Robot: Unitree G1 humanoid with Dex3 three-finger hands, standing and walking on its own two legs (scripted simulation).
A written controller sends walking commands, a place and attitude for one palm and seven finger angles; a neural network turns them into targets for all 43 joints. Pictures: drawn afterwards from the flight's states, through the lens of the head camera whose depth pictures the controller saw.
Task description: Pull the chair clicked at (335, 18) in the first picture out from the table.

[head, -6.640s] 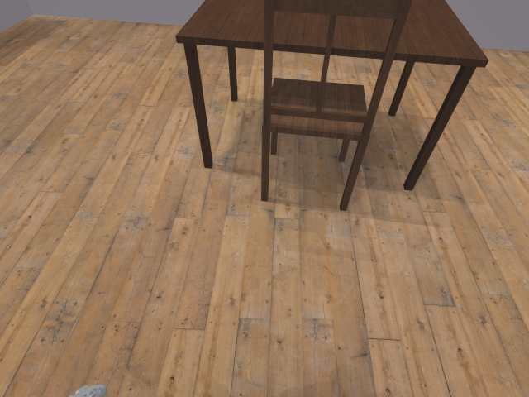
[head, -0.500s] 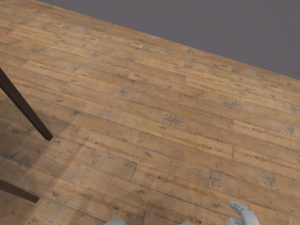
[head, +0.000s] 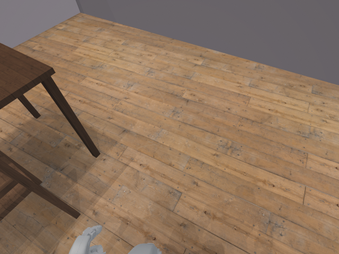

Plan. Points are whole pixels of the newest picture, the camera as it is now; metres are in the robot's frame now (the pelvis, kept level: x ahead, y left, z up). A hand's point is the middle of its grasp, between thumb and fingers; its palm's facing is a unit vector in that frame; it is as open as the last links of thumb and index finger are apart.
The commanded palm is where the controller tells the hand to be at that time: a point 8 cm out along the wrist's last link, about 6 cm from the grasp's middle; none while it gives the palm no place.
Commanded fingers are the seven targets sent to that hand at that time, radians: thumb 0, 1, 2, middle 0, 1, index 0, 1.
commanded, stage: turn to face it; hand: left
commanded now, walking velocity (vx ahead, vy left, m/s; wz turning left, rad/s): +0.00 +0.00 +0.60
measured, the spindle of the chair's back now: out of the picture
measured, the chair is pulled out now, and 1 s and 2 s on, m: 0.00 0.00 0.00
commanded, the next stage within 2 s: take the last steps up to it in 1.50 s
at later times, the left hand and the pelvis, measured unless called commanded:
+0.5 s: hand out of the picture -0.02 +0.29 -0.17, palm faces +0.34 -0.90 -0.27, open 7.4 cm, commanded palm none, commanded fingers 0.00 0.90 0.90 -0.20 -0.30 -0.20 -0.30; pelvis +0.00 +0.05 +0.00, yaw +18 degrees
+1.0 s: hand out of the picture +0.00 +0.22 -0.13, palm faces +0.56 -0.77 -0.30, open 7.4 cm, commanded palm none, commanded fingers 0.00 0.90 0.90 -0.20 -0.30 -0.20 -0.30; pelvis +0.02 +0.00 +0.01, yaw +37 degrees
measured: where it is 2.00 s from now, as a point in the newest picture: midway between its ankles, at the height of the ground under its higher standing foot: outside the picture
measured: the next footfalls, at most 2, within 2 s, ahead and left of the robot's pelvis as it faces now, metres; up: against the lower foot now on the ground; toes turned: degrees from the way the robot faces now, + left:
left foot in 0.34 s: +0.02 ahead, +0.15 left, +0.00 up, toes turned +19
right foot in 0.82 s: +0.11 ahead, -0.07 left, +0.00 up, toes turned +28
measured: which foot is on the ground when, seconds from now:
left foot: up 0.00-0.32, down 0.34-0.82, up 0.84-1.00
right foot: down 0.00-0.34, up 0.36-0.80, down 0.82-1.00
